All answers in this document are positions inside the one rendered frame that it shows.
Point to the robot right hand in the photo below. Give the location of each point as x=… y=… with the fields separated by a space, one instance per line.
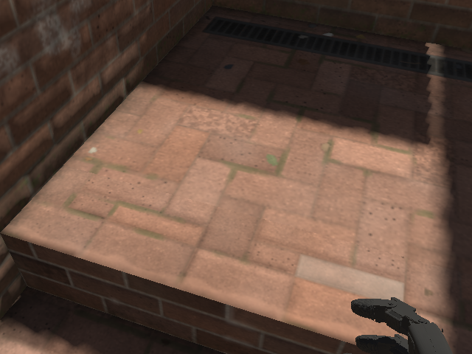
x=423 y=337

